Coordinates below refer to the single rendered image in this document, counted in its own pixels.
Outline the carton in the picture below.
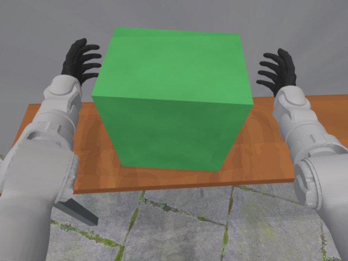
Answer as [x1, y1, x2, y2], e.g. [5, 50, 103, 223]
[91, 27, 254, 171]

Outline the left robot hand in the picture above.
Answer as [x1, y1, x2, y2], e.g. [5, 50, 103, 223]
[61, 38, 102, 87]

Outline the robot left upper arm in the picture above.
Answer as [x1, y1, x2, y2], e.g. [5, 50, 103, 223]
[0, 139, 79, 261]

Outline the robot right upper arm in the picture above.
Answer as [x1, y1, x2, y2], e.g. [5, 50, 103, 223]
[294, 153, 348, 261]

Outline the robot right forearm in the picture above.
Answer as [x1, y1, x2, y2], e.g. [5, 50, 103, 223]
[272, 85, 348, 167]

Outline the robot left forearm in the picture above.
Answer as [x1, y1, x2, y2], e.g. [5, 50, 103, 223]
[0, 74, 82, 194]

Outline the right robot hand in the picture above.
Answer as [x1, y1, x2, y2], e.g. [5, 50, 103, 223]
[256, 48, 296, 97]

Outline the table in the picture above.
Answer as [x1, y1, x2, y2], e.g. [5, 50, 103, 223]
[0, 94, 348, 226]

